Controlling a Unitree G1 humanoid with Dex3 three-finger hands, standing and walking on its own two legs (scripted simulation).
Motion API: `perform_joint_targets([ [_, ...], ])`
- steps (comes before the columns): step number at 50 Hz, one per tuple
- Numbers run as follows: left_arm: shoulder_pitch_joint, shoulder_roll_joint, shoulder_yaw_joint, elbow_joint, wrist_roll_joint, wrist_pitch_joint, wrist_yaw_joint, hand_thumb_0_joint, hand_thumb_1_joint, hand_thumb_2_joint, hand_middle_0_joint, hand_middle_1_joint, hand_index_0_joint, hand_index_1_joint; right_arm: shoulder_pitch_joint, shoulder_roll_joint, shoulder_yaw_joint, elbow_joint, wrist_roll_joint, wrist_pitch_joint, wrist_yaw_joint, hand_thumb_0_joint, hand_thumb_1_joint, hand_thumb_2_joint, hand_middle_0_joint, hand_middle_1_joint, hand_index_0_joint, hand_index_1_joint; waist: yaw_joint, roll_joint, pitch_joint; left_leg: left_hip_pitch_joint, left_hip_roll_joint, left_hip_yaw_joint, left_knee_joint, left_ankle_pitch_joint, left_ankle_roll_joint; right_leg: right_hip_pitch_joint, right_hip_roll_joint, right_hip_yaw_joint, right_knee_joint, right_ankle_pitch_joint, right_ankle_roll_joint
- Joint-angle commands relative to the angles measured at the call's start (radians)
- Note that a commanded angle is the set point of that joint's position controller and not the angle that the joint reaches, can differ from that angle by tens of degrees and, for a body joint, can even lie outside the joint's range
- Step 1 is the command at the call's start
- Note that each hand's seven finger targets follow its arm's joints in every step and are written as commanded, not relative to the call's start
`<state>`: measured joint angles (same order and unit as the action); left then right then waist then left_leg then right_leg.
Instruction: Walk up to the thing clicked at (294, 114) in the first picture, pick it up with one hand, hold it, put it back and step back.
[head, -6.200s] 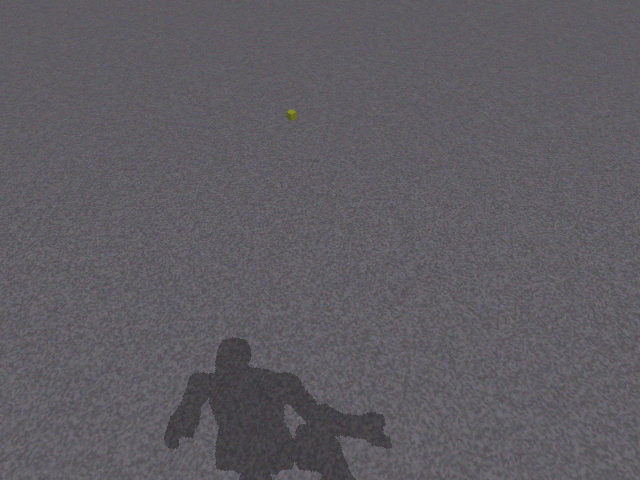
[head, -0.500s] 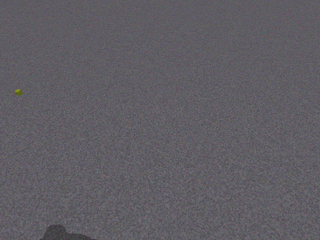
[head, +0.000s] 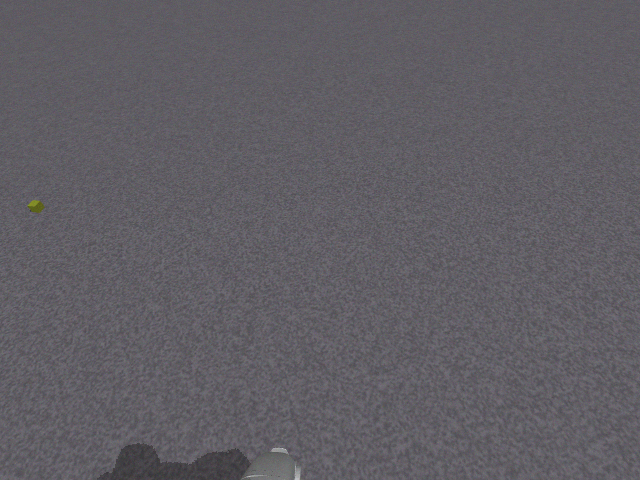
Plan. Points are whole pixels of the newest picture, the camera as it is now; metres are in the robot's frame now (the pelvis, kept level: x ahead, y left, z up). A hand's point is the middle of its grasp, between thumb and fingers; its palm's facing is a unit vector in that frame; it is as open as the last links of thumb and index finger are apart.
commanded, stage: walk up
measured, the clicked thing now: (36, 206) +1.35 +1.45 -0.76
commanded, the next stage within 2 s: none
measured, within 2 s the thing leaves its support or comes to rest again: neither
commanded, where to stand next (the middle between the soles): +0.68 +0.02 m, yaw -1 degrees
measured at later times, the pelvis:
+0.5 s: pelvis +0.23 +0.02 -0.01, yaw -2 degrees
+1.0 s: pelvis +0.44 +0.04 -0.02, yaw -1 degrees
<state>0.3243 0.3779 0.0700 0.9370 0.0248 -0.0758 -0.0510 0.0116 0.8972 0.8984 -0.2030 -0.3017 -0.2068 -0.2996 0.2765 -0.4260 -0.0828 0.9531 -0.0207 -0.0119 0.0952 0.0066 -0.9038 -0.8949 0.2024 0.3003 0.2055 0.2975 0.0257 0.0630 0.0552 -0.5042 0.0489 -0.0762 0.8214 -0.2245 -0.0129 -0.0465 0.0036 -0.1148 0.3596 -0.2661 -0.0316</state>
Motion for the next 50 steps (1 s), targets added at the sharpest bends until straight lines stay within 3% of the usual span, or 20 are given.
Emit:
perform_joint_targets([
  [1,-0.026,0.304,0.085,-0.103,-0.004,-0.030,0.020,0.000,0.900,0.900,-0.200,-0.300,-0.200,-0.300,-0.114,-0.161,-0.037,-0.132,-0.007,-0.035,-0.002,0.000,-0.900,-0.900,0.200,0.300,0.200,0.300,0.028,-0.155,0.080,-0.038,0.054,0.059,-0.178,0.068,0.012,-0.026,-0.247,0.165,-0.167,-0.063,-0.147],
  [4,0.003,0.300,0.071,-0.110,-0.010,-0.023,0.020,0.000,0.900,0.900,-0.200,-0.300,-0.200,-0.300,-0.149,-0.152,-0.039,-0.155,-0.011,-0.047,-0.005,0.000,-0.900,-0.900,0.200,0.300,0.200,0.300,0.040,-0.155,0.050,0.068,0.034,0.128,-0.248,0.055,0.035,-0.023,-0.252,0.133,-0.062,0.176,-0.144],
  [7,-0.013,0.259,0.045,-0.132,-0.017,-0.013,0.026,0.000,0.900,0.900,-0.200,-0.300,-0.200,-0.300,0.136,-0.211,-0.073,-0.082,-0.021,-0.061,-0.030,0.000,-0.900,-0.900,0.200,0.300,0.200,0.300,-0.111,0.009,-0.104,0.482,-0.042,0.170,-0.327,0.026,0.098,-0.152,-0.152,0.022,0.394,0.416,-0.095],
  [8,0.036,0.187,0.023,-0.147,-0.027,-0.006,0.029,0.000,0.900,0.900,-0.200,-0.300,-0.200,-0.300,0.257,-0.291,-0.103,-0.077,-0.035,-0.066,-0.044,0.000,-0.900,-0.900,0.200,0.300,0.200,0.300,-0.155,0.204,-0.185,0.665,0.146,-0.118,-0.388,-0.122,0.171,-0.365,-0.061,-0.006,0.702,0.203,-0.044],
  [9,0.067,0.184,0.027,-0.152,-0.042,-0.006,0.031,0.000,0.900,0.900,-0.200,-0.300,-0.200,-0.300,0.238,-0.358,-0.110,-0.114,-0.010,-0.073,-0.051,0.000,-0.900,-0.900,0.200,0.300,0.200,0.300,-0.134,0.253,-0.207,0.737,0.361,-0.610,-0.550,-0.168,0.277,-0.587,0.103,0.103,0.838,-0.267,-0.018],
  [11,-0.013,0.276,0.027,-0.136,-0.034,-0.005,0.036,0.000,0.900,0.900,-0.200,-0.300,-0.200,-0.300,0.120,-0.305,-0.095,-0.148,0.025,-0.068,-0.058,0.000,-0.900,-0.900,0.200,0.300,0.200,0.300,-0.094,0.013,-0.100,0.532,0.342,-0.400,-0.537,-0.126,0.282,-0.566,-0.020,0.256,0.918,-0.197,-0.033],
  [15,0.061,0.235,0.028,-0.084,-0.032,0.005,0.008,0.000,0.900,0.900,-0.200,-0.300,-0.200,-0.300,0.010,-0.232,-0.053,-0.183,0.015,-0.080,-0.062,0.000,-0.900,-0.900,0.200,0.300,0.200,0.300,-0.031,0.069,0.006,0.265,0.225,-0.062,-0.565,0.003,0.223,-0.422,-0.082,0.179,0.665,-0.084,0.004],
  [19,-0.030,0.218,0.030,-0.126,-0.012,0.002,-0.017,0.000,0.900,0.900,-0.200,-0.300,-0.200,-0.300,0.031,-0.260,-0.060,-0.202,0.009,-0.088,-0.054,0.000,-0.900,-0.900,0.200,0.300,0.200,0.300,-0.056,0.111,0.018,0.297,0.250,-0.036,-0.582,-0.082,0.268,-0.440,-0.115,0.115,0.415,-0.042,0.026],
  [25,0.038,0.220,0.054,-0.081,-0.003,-0.015,-0.017,0.000,0.900,0.900,-0.200,-0.300,-0.200,-0.300,-0.044,-0.235,-0.045,-0.233,0.018,-0.072,-0.046,0.000,-0.900,-0.900,0.200,0.300,0.200,0.300,0.024,0.015,-0.036,0.150,0.169,0.075,-0.366,-0.102,0.178,-0.110,-0.028,0.013,0.209,0.139,0.007],
  [26,0.113,0.261,0.074,-0.063,-0.002,-0.023,-0.006,0.000,0.900,0.900,-0.200,-0.300,-0.200,-0.300,-0.013,-0.192,-0.027,-0.235,0.016,-0.070,-0.048,0.000,-0.900,-0.900,0.200,0.300,0.200,0.300,0.064,-0.090,-0.084,0.091,0.135,0.100,-0.196,-0.046,0.147,0.045,-0.020,0.047,0.188,0.064,-0.008],
  [27,0.203,0.330,0.099,-0.054,0.002,-0.032,0.009,0.000,0.900,0.900,-0.200,-0.300,-0.200,-0.300,0.016,-0.129,-0.006,-0.243,0.019,-0.072,-0.048,0.000,-0.900,-0.900,0.200,0.300,0.200,0.300,0.108,-0.335,-0.112,-0.029,0.026,0.189,0.119,-0.118,0.100,0.127,-0.171,0.298,0.025,-0.184,-0.052],
  [28,0.196,0.415,0.105,-0.088,-0.007,-0.042,0.018,0.000,0.900,0.900,-0.200,-0.300,-0.200,-0.300,0.047,-0.121,0.004,-0.247,0.022,-0.062,-0.052,0.000,-0.900,-0.900,0.200,0.300,0.200,0.300,0.082,-0.377,-0.083,-0.199,-0.086,0.145,0.295,-0.310,0.052,0.129,-0.417,0.774,-0.165,-0.350,-0.151],
  [29,0.138,0.406,0.093,-0.109,-0.017,-0.038,0.018,0.000,0.900,0.900,-0.200,-0.300,-0.200,-0.300,0.007,-0.218,-0.023,-0.221,0.013,-0.051,-0.063,0.000,-0.900,-0.900,0.200,0.300,0.200,0.300,0.071,-0.231,-0.042,-0.184,-0.020,0.039,0.372,-0.312,0.050,0.038,-0.450,0.812,-0.143,-0.344,-0.227],
  [34,0.013,0.304,0.064,-0.142,-0.020,-0.034,0.024,0.000,0.900,0.900,-0.200,-0.300,-0.200,-0.300,0.083,-0.194,-0.023,-0.144,0.021,-0.048,-0.043,0.000,-0.900,-0.900,0.200,0.300,0.200,0.300,-0.010,-0.223,0.017,-0.050,0.046,0.029,0.173,-0.139,0.035,-0.156,-0.269,0.332,-0.105,-0.039,-0.188],
  [41,0.039,0.318,0.064,-0.175,-0.013,-0.036,0.020,0.000,0.900,0.900,-0.200,-0.300,-0.200,-0.300,-0.036,-0.157,-0.028,-0.189,0.003,-0.059,-0.020,0.000,-0.900,-0.900,0.200,0.300,0.200,0.300,0.023,-0.219,-0.013,0.055,0.024,0.124,-0.153,-0.016,0.023,-0.140,-0.253,0.211,-0.045,0.050,-0.180],
  [45,-0.006,0.288,0.042,-0.187,-0.018,-0.023,0.021,0.000,0.900,0.900,-0.200,-0.300,-0.200,-0.300,0.097,-0.178,-0.048,-0.142,0.001,-0.074,-0.031,0.000,-0.900,-0.900,0.200,0.300,0.200,0.300,-0.075,-0.107,-0.064,0.379,-0.034,0.181,-0.280,0.057,0.048,-0.278,-0.209,0.125,0.192,0.152,-0.118],
  [46,0.029,0.240,0.022,-0.189,-0.019,-0.019,0.022,0.000,0.900,0.900,-0.200,-0.300,-0.200,-0.300,0.180,-0.229,-0.066,-0.121,-0.003,-0.081,-0.042,0.000,-0.900,-0.900,0.200,0.300,0.200,0.300,-0.112,0.035,-0.114,0.518,0.010,0.076,-0.354,-0.079,0.085,-0.359,-0.144,0.070,0.440,0.172,-0.087],
  [47,0.063,0.162,0.003,-0.205,-0.030,-0.016,0.019,0.000,0.900,0.900,-0.200,-0.300,-0.200,-0.300,0.220,-0.331,-0.093,-0.142,-0.016,-0.085,-0.051,0.000,-0.900,-0.900,0.200,0.300,0.200,0.300,-0.117,0.267,-0.130,0.629,0.278,-0.379,-0.487,-0.269,0.179,-0.600,-0.009,0.036,0.718,-0.134,-0.014],
  [48,0.060,0.255,0.024,-0.177,-0.027,-0.005,0.036,0.000,0.900,0.900,-0.200,-0.300,-0.200,-0.300,0.200,-0.362,-0.098,-0.164,0.017,-0.085,-0.054,0.000,-0.900,-0.900,0.200,0.300,0.200,0.300,-0.116,0.154,-0.103,0.541,0.400,-0.590,-0.586,-0.367,0.288,-0.637,-0.006,0.131,0.823,-0.287,-0.025],
  [50,0.037,0.281,0.024,-0.152,-0.030,-0.002,0.037,0.000,0.900,0.900,-0.200,-0.300,-0.200,-0.300,0.115,-0.296,-0.072,-0.178,0.028,-0.081,-0.061,0.000,-0.900,-0.900,0.200,0.300,0.200,0.300,-0.070,0.018,0.010,0.405,0.332,-0.386,-0.567,-0.217,0.262,-0.622,-0.057,0.214,0.847,-0.172,-0.030],
])
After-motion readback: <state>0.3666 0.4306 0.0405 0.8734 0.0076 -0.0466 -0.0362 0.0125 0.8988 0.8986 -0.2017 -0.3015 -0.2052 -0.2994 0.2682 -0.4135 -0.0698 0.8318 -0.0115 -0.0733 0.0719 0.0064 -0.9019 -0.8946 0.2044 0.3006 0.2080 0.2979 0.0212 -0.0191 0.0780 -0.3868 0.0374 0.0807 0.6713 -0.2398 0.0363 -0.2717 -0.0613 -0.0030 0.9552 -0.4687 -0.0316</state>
